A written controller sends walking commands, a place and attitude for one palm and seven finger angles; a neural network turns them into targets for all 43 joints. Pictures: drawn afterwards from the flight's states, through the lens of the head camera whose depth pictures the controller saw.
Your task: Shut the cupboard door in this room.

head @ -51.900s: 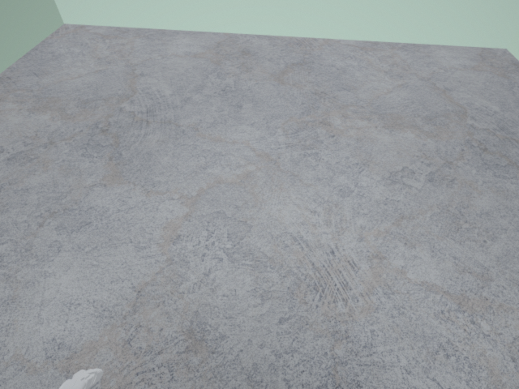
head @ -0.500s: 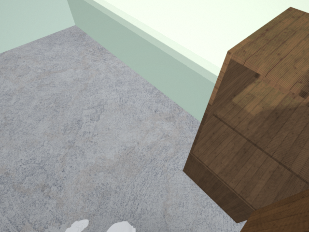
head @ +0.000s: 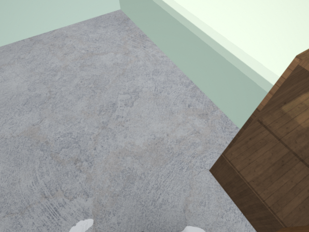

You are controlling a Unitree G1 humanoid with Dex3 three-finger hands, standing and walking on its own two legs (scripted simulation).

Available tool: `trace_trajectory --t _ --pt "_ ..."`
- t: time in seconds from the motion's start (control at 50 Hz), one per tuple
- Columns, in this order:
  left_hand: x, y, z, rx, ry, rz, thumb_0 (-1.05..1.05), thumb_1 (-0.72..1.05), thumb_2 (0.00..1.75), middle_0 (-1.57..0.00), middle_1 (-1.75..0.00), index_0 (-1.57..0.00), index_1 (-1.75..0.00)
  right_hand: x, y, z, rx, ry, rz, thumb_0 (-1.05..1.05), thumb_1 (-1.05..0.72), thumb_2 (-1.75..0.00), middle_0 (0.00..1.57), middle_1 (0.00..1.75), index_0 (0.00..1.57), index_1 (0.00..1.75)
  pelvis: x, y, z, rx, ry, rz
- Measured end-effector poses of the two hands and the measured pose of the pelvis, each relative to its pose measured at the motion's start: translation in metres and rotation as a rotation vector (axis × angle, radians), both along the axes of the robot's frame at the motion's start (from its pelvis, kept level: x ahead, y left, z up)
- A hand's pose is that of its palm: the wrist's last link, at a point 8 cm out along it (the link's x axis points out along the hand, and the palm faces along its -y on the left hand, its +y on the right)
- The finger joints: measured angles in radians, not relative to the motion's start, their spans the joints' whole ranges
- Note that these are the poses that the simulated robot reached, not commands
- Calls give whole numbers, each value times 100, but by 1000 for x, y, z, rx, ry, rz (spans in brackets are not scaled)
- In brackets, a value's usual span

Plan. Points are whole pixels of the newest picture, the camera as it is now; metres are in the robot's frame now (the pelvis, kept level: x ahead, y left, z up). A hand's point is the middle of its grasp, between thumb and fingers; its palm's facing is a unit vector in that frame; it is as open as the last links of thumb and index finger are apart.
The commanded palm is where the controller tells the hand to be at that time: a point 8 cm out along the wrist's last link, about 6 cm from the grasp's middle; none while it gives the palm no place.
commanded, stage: stand and wait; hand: left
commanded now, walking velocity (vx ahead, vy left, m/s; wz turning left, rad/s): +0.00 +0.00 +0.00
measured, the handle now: out of the picture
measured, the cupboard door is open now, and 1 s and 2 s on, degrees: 80 67 50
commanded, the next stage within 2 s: turn or walk to find it in 0.32 s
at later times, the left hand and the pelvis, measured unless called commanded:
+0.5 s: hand out of the picture +0.03 +0.21 -0.18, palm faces +0.09 -0.97 -0.22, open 7.3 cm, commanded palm none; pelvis +0.00 +0.02 +0.00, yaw +4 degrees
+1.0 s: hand out of the picture -0.02 +0.25 -0.20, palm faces +0.33 -0.92 -0.22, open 7.3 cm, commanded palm none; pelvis -0.02 +0.05 -0.02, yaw +17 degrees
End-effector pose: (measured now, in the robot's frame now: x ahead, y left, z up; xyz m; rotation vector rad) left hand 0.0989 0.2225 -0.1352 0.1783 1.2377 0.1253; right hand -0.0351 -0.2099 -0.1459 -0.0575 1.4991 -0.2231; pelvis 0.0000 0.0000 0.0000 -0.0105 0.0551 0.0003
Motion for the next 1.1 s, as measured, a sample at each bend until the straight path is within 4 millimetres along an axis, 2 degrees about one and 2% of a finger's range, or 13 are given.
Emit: trace_trajectory --t 0.08,0.16,0.26,0.34,0.46,0.56,0.66,0.72,0.86,1.0,1.1 --pt "-1 -13 -1 -11 -39 5 0 91 90 -20 -30 -20 -30 -4 0 -9 23 4 4 0 -91 -90 20 30 17 29 -2 -3 -5 21 2 13" --pt "-14 -18 -3 -20 -33 17 0 91 90 -20 -30 -20 -30 -3 1 -12 27 9 8 0 -91 -90 20 30 18 29 -4 0 -6 14 -22 15" --pt "-25 7 -11 -10 -37 65 -2 93 90 -21 -30 -21 -30 2 3 -10 -6 24 38 0 -91 -90 20 30 18 29 -2 11 -10 3 -48 40" --pt "-43 28 -21 -8 19 91 -1 92 90 -21 -30 -20 -30 6 7 -6 -44 12 54 0 -91 -90 20 30 18 29 2 21 -12 17 -54 32" --pt "-73 40 -13 8 131 108 0 91 90 -20 -30 -20 -30 14 11 3 -50 10 81 0 -91 -90 20 30 19 29 4 24 -2 9 -40 50" --pt "-81 33 -6 21 131 146 0 91 90 -20 -30 -20 -30 19 8 1 -24 22 125 0 -91 -90 20 30 19 30 1 15 0 13 -29 94" --pt "-84 16 -6 32 75 194 0 91 90 -20 -30 -20 -30 17 12 -11 42 38 142 0 -91 -90 20 30 20 30 -1 -2 -6 32 -24 141" --pt "-91 8 -3 28 56 226 0 92 90 -20 -30 -20 -30 18 15 -15 67 45 150 0 -91 -90 20 30 20 30 -5 0 -6 33 -29 166" --pt "-111 30 -2 38 50 269 0 93 90 -21 -30 -21 -30 36 22 -14 54 42 193 0 -91 -90 20 30 20 30 -13 15 -5 39 -43 224" --pt "-141 73 -30 12 53 356 0 91 90 -21 -30 -21 -30 70 30 -11 -39 -33 324 0 -91 -90 20 30 20 30 -22 46 -22 25 -37 295" --pt "-149 91 -21 14 78 374 0 91 90 -20 -30 -20 -30 86 35 7 -87 -84 376 0 -91 -90 20 30 21 30 -25 55 -10 3 -27 320"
